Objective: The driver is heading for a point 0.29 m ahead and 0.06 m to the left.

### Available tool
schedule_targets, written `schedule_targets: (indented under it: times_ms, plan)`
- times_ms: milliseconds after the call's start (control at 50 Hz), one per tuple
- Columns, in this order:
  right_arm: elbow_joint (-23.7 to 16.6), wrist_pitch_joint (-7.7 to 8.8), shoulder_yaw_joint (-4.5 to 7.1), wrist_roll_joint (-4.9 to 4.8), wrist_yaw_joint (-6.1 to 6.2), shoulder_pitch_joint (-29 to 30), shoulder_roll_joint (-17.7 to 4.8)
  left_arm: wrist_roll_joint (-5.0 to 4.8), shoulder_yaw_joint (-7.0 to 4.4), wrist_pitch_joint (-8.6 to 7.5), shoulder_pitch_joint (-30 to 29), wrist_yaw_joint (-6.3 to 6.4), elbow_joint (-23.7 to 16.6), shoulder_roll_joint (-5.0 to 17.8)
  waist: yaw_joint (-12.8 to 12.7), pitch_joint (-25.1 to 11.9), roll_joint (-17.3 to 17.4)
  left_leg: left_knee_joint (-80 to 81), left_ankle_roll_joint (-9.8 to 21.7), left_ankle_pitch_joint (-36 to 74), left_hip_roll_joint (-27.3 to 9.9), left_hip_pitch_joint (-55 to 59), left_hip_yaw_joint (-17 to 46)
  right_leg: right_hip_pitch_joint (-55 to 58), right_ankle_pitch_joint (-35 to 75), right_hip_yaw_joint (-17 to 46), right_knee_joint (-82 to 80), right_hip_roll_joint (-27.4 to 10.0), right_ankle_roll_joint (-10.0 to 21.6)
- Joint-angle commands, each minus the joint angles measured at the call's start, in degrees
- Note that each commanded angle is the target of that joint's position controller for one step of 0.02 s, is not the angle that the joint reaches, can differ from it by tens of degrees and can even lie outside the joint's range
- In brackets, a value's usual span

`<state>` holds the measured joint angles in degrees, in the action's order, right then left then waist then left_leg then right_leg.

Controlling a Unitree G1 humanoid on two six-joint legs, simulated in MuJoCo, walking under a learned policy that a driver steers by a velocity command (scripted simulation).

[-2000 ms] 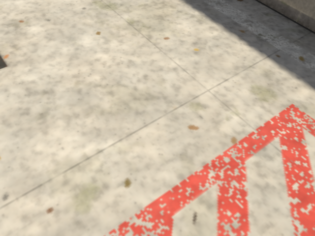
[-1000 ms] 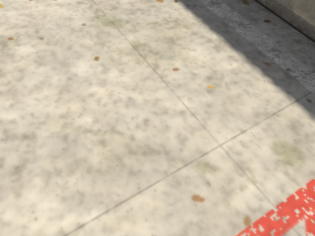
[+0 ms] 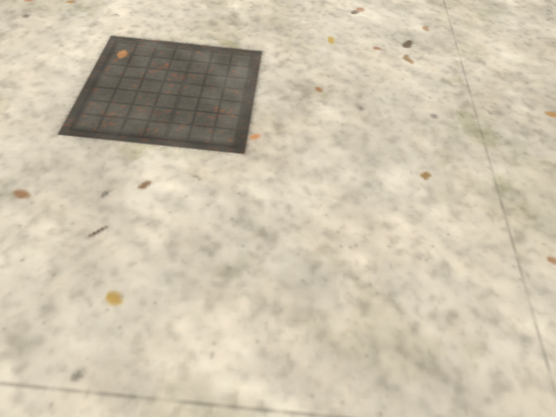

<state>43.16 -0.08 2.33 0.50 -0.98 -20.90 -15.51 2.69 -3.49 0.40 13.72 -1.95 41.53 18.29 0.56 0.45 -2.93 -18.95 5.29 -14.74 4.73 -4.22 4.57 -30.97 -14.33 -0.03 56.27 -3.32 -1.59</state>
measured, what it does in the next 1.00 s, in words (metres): walks ahead: right foot, then left foot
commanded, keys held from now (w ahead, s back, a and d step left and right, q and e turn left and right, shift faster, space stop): w+q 0.14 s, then no key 0.86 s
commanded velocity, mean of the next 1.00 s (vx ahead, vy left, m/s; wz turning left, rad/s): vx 0.15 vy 0.00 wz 0.22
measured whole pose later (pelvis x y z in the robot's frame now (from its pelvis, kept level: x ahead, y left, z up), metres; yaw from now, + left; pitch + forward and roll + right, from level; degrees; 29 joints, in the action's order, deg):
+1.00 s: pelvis +0.24 -0.01 +0.00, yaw +11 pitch -2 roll +0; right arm 59.0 0.4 -0.5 0.3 1.9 -12.1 -12.2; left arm 0.7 -0.1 -0.1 16.4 1.1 57.5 12.1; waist -1.0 1.5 -0.2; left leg -22.7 1.6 -12.7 2.2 -8.2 1.7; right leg -9.3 -11.5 -2.5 22.5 0.8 1.6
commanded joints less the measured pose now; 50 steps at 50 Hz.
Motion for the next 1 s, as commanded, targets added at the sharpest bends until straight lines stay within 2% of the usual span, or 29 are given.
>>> schedule_targets:
  times_ms: [20,80,140,180,220,260,280,300,320,340,360,380,400,420,460,520,580,620,660,680,700,720,740,760,780,820,880,1000]
  plan:
    - [-1.9,2.09,2.69,-0.26,0.22,-1.8,-9.8,-0.09,-1.04,-0.69,-5.6,-0.09,-4.3,4.0,1.3,3.8,7.9,9.9,8.3,3.4,-12.6,3.7,15.4,-11.8,3.9,0.1,-2.0,0.0,-1.1]
    - [-0.5,2.32,2.82,-0.03,0.55,-5.4,-9.8,-0.26,-0.72,-0.82,-10.9,-0.18,-5.7,3.4,3.4,5.0,8.6,9.7,8.8,4.2,-12.7,4.6,16.7,-13.7,6.1,0.3,-8.0,0.3,-2.1]
    - [0.6,2.54,3.02,0.20,0.92,-7.6,-10.4,-0.64,-0.16,-1.43,-15.7,-0.54,-7.3,2.6,4.9,5.4,8.7,7.0,8.7,10.5,-12.6,4.5,17.1,-11.5,7.1,0.0,-14.5,1.6,-2.1]
    - [1.5,2.54,2.87,0.24,1.44,-8.1,-10.2,-0.89,0.29,-2.05,-16.5,-0.53,-7.8,1.8,4.6,5.5,9.2,2.9,7.5,25.9,-12.4,4.2,15.3,-7.6,7.0,-1.1,-18.4,3.0,-0.9]
    - [1.7,2.50,2.62,0.25,1.86,-6.6,-10.0,-1.12,0.30,-2.62,-12.9,0.14,-7.0,2.0,2.6,3.6,9.6,-1.3,4.3,37.4,-12.0,1.3,14.2,2.4,7.3,-1.6,-21.6,4.6,1.2]
    - [1.7,2.95,2.59,-0.26,2.08,-4.6,-10.5,-0.95,-0.49,-3.14,-4.3,1.48,-4.1,3.9,-1.4,-0.5,8.8,-9.9,1.2,48.9,-9.8,0.0,13.4,15.8,9.3,-2.3,-26.4,7.0,3.6]
    - [1.8,3.44,2.40,-0.94,1.95,-3.6,-10.1,-0.52,-0.86,-4.06,1.9,2.21,-2.8,5.1,-5.1,-4.1,7.3,-19.1,-0.4,46.0,-6.9,-3.0,11.4,25.8,15.9,-0.5,-30.5,4.0,5.1]
    - [0.0,3.82,1.40,-1.36,1.88,-4.7,-6.3,0.40,-1.35,-4.73,9.8,3.04,-2.4,9.0,-7.0,-12.6,0.7,-34.2,-1.8,23.2,-3.5,-10.4,8.5,39.3,24.6,12.2,-29.2,-10.0,7.7]
    - [0.2,3.00,1.29,-2.89,2.40,-13.8,-3.5,-0.26,-2.53,-3.94,9.4,2.81,-2.4,14.2,-2.7,-20.0,-13.5,-51.2,-3.5,-20.7,6.7,-21.0,3.6,46.8,47.1,34.3,-30.4,-25.3,17.8]
    - [2.5,1.95,1.99,0.32,2.90,-12.6,-8.2,-2.72,-1.88,-3.34,7.5,2.22,-2.4,9.5,-1.5,-16.6,-3.9,-55.4,-2.9,-16.8,2.7,-20.9,5.6,38.6,43.9,33.2,-31.9,-21.7,17.7]
    - [2.8,1.65,2.01,0.61,2.39,-8.6,-7.5,-2.89,-0.36,-3.49,2.9,2.14,-2.5,4.4,-0.5,-9.3,-1.3,-54.3,-3.2,-13.5,1.4,-21.3,5.3,31.7,41.0,24.4,-33.3,-18.3,16.5]
    - [2.7,1.44,1.60,0.59,2.04,-6.1,-6.3,-2.41,0.67,-3.55,-0.1,2.03,-2.5,1.3,0.1,-5.9,0.0,-51.2,-3.5,-11.6,-0.5,-21.4,4.3,27.8,40.7,18.3,-35.2,-15.2,14.7]
    - [2.8,0.88,1.51,0.76,1.60,-4.3,-5.8,-2.42,1.32,-3.86,-0.7,2.21,-1.9,0.0,0.2,-4.0,-1.9,-48.1,-3.9,-10.3,-1.7,-20.6,3.9,25.3,42.2,13.9,-36.8,-12.7,13.4]
    - [3.2,0.16,1.31,1.06,1.17,-4.9,-5.2,-2.36,1.44,-3.98,-1.3,2.30,-1.0,0.2,1.1,-3.4,-3.7,-46.8,-4.6,-9.2,-1.5,-18.1,2.5,22.1,43.9,10.4,-38.0,-10.6,13.1]
    - [3.9,-0.55,1.02,0.81,0.82,-5.1,-4.1,-1.92,1.61,-4.77,-0.7,2.12,0.5,0.7,1.9,-5.0,-3.5,-42.9,-5.1,-7.3,-0.7,-14.7,2.0,20.4,48.8,7.0,-38.0,-9.6,13.3]
    - [4.5,-1.36,0.04,0.93,0.90,-2.3,-2.4,-1.45,2.06,-4.75,-2.0,2.10,1.9,0.7,2.5,-5.1,-4.1,-31.3,-5.6,-6.3,-2.0,-12.1,-0.3,18.3,44.7,4.0,-38.5,-8.6,13.5]
    - [4.8,-2.19,-0.71,0.91,1.14,2.0,-2.2,-1.44,1.85,-3.51,-0.2,2.02,3.4,2.0,0.4,-5.1,-5.9,-22.0,-5.6,-4.0,-3.0,-8.3,-3.2,16.7,29.9,4.6,-39.0,-7.9,13.1]
    - [5.2,-2.33,-0.94,0.87,1.30,3.7,-2.4,-1.59,1.64,-2.37,0.0,2.01,4.0,2.7,0.2,-3.8,-5.0,-16.6,-5.1,-2.1,-3.1,-5.8,-4.3,14.3,16.0,6.5,-39.2,-7.8,12.7]
    - [5.8,-1.65,-1.33,1.38,1.70,4.8,-2.3,-1.85,2.00,-1.57,-0.4,2.29,4.4,2.0,1.2,-1.1,-1.5,-5.9,-3.8,3.6,-3.9,-0.1,-3.3,9.1,4.1,7.3,-38.1,-6.5,9.8]
    - [5.8,-1.01,-1.31,1.89,2.13,5.0,-3.7,-1.62,2.36,-1.61,0.5,2.32,4.6,0.8,1.1,-0.6,1.7,-2.3,-3.0,6.3,-7.9,2.3,2.0,6.9,0.8,7.6,-36.9,-5.7,7.4]
    - [5.4,-0.33,-0.82,2.00,2.63,6.6,-7.4,-1.80,2.60,-1.62,3.8,2.02,4.5,-0.9,-2.1,0.0,8.4,0.6,-1.3,9.5,-15.3,0.7,11.0,6.7,-4.1,4.0,-33.9,-0.9,5.1]
    - [6.6,-0.09,-1.09,0.40,2.51,8.4,-6.3,-2.37,2.89,-0.97,6.2,2.22,6.6,-2.3,-3.3,0.2,11.3,2.4,0.8,4.2,-16.7,-10.6,11.4,17.5,-3.4,0.9,-34.6,1.7,4.1]
    - [6.8,0.25,-1.74,0.14,2.30,10.3,-3.9,-2.17,2.61,-0.68,5.2,2.46,7.6,-1.0,-3.3,1.7,9.5,3.0,-0.3,-0.3,-13.8,-13.7,9.6,21.7,0.1,1.7,-35.2,1.2,3.6]
    - [7.5,0.45,-1.80,0.13,2.33,10.4,-3.4,-2.10,2.26,-0.64,4.5,2.56,8.2,-0.1,-2.6,3.0,8.6,2.6,-1.5,-0.3,-11.5,-13.5,7.5,21.8,2.3,2.5,-35.5,0.6,3.6]
    - [8.4,0.56,-1.81,0.17,2.51,9.6,-3.6,-2.08,2.09,-0.72,4.3,2.52,8.8,0.5,-2.3,2.4,8.4,2.3,-2.0,1.7,-10.2,-11.6,6.2,21.9,3.9,3.0,-35.8,-0.2,3.9]
    - [10.4,0.79,-1.75,-0.17,2.83,7.7,-3.4,-1.91,2.19,-0.99,4.9,2.50,10.1,-0.1,-1.8,2.0,7.0,1.0,-2.0,6.8,-9.5,-7.7,4.9,20.4,5.9,3.6,-36.5,-1.1,4.2]
    - [12.2,0.87,-1.74,-0.18,2.90,7.1,-2.9,-2.04,2.36,-1.17,4.6,2.87,12.1,-0.9,-1.2,1.5,4.0,0.1,-1.6,10.2,-9.6,-5.1,4.3,20.0,6.5,3.6,-37.4,-1.2,3.8]
    - [15.5,0.86,-1.80,-0.20,3.18,7.0,-2.5,-2.04,2.54,-0.81,4.7,3.43,15.4,-1.5,-1.2,1.6,2.8,0.2,-1.6,11.8,-9.4,-4.9,3.6,21.8,8.3,3.7,-37.4,-1.6,3.8]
